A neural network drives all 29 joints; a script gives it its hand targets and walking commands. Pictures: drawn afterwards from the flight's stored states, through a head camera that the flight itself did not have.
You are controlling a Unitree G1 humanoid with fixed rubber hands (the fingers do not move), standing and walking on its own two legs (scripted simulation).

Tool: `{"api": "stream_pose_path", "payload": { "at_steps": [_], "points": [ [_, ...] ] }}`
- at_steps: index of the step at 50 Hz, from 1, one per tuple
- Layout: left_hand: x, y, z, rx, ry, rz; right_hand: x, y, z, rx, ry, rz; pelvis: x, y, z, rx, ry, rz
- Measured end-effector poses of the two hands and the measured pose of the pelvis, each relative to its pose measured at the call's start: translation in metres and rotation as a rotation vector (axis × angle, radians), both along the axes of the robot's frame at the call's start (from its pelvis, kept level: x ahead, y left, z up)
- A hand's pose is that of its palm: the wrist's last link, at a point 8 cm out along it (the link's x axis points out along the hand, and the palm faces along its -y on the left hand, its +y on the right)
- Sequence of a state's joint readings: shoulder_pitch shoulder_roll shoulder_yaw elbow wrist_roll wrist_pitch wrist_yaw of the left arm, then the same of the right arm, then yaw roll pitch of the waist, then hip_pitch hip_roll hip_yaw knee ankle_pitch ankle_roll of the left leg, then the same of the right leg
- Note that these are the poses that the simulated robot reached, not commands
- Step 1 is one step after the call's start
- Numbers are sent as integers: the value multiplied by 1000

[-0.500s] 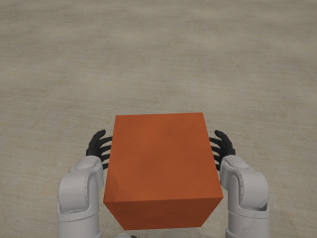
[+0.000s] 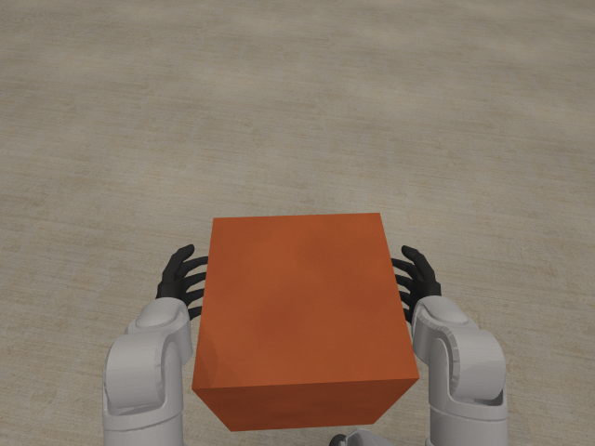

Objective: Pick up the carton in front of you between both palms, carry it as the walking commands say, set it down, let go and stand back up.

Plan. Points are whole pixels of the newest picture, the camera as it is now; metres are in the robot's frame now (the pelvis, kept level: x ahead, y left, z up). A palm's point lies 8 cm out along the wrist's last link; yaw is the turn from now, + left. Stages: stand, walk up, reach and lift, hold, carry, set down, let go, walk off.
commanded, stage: carry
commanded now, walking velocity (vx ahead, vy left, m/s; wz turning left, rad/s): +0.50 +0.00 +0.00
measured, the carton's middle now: (300, 329) +0.26 +0.00 +0.02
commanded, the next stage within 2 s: none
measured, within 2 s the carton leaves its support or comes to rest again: neither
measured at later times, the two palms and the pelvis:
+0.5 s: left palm (227, 138) +0.59 +0.12 +0.10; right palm (389, 146) +0.59 -0.18 +0.09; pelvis +0.33 -0.03 +0.00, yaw +1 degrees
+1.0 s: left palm (235, 87) +0.79 +0.13 +0.10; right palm (370, 95) +0.79 -0.17 +0.09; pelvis +0.53 -0.02 +0.00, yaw +0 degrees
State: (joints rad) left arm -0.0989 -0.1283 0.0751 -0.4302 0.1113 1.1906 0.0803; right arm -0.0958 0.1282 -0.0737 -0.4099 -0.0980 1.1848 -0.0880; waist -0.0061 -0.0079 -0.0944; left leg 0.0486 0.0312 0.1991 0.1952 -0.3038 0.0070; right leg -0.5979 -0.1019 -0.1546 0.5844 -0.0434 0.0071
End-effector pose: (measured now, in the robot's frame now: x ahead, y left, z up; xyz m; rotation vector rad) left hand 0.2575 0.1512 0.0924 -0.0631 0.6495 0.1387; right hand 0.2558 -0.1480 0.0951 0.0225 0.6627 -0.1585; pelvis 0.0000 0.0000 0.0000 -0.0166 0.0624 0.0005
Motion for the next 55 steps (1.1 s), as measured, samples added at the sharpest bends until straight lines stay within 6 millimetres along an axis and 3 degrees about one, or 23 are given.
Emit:
{"api": "stream_pose_path", "payload": {
  "at_steps": [6,10,15,23,29,31,36,49,55],
  "points": [
    [98,-24,-10,36,-9,26,106,-24,-22,47,-9,19,97,-27,-26,-5,-21,29],
    [143,-32,-18,34,89,49,155,-32,-31,58,89,31,139,-40,-11,21,-9,47],
    [198,-36,-5,43,96,62,214,-36,-20,61,96,47,193,-46,6,46,3,40],
    [308,-34,14,41,24,24,313,-33,-1,53,23,14,299,-34,8,47,5,24],
    [395,-13,-16,17,40,-1,394,-13,-22,23,39,-6,388,-10,-16,22,-21,6],
    [418,-6,-31,-13,74,9,417,-6,-31,-3,73,0,407,-6,-19,39,-16,1],
    [451,-2,-44,-23,148,2,450,-2,-40,-13,148,-6,438,-1,-6,20,-3,-16],
    [529,-23,4,19,-2,-8,525,-23,-3,26,-3,-12,522,-18,-4,21,-7,-2],
    [548,-31,-4,20,42,-6,544,-30,-12,30,41,-13,542,-26,-8,22,2,1]
  ]
}}
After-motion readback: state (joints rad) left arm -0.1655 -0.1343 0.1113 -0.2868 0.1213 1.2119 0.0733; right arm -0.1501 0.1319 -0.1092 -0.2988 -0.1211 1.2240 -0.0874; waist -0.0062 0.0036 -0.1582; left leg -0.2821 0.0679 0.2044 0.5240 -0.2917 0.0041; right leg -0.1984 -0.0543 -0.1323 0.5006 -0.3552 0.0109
